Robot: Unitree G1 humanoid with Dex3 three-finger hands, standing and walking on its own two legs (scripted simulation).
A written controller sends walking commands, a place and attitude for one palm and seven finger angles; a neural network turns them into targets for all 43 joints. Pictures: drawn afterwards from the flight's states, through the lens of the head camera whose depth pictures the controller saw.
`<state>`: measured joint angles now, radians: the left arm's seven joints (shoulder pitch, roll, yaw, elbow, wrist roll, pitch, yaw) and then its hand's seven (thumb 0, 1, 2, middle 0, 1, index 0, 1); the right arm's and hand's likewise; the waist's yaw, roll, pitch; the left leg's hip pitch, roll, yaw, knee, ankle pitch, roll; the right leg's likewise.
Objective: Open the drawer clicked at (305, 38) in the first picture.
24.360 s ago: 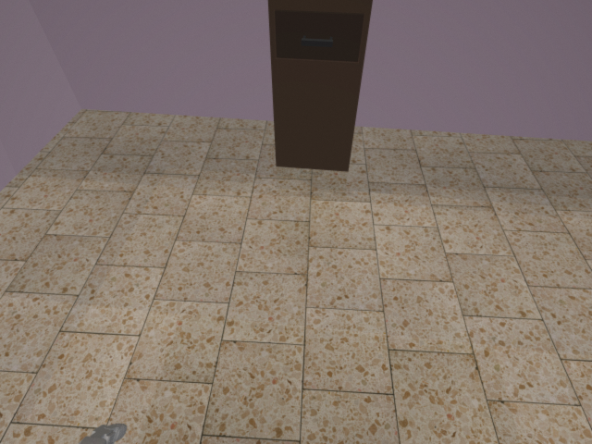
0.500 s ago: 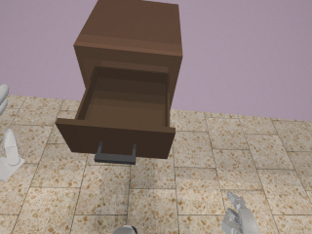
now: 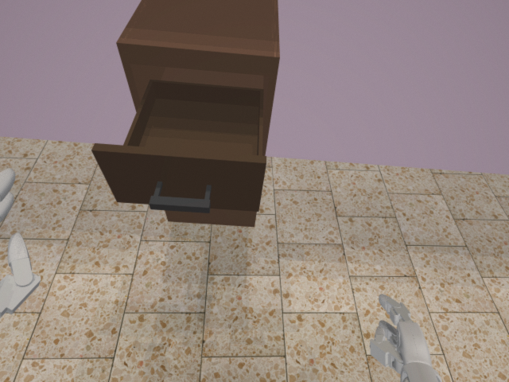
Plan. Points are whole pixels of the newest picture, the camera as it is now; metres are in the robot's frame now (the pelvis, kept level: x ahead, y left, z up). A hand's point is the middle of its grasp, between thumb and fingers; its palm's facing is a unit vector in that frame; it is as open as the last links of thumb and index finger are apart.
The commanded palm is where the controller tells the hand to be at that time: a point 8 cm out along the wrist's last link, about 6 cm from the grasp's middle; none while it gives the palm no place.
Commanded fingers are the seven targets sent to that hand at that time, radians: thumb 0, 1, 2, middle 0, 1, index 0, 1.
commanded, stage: stop stepping back and stand still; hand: left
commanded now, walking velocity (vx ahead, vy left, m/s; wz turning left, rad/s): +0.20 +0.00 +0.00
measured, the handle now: (182, 196) +0.47 +0.18 -0.08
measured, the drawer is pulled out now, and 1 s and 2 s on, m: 0.30 0.30 0.30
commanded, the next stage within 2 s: let the arm hang, fingers relaxed in 0.70 s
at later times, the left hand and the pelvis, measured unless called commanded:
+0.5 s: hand out of the picture +0.09 +0.22 +0.15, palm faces +0.39 -0.82 -0.42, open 7.4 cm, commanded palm +0.03 +0.27 +0.19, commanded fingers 0.00 0.90 0.90 -0.20 -0.30 -0.20 -0.30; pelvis -0.09 -0.02 +0.00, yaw +4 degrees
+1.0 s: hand out of the picture +0.04 +0.19 -0.12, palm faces +0.13 -0.95 -0.30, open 7.4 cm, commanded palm none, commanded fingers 0.00 0.90 0.90 -0.20 -0.30 -0.20 -0.30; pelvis -0.08 -0.02 -0.01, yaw +6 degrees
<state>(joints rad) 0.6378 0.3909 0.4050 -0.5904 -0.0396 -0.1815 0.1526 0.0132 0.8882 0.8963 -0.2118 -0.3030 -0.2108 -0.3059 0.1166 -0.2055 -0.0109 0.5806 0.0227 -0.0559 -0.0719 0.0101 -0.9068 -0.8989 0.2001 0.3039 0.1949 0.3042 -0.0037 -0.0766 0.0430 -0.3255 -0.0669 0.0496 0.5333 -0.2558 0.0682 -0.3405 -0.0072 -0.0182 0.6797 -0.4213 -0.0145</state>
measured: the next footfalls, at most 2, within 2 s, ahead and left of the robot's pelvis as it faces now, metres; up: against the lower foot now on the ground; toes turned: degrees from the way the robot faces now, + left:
left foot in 0.42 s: -0.07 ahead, +0.09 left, +0.00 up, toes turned +6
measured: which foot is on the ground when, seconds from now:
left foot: down 0.00-0.20, up 0.22-0.40, down 0.42-1.00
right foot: down 0.00-1.00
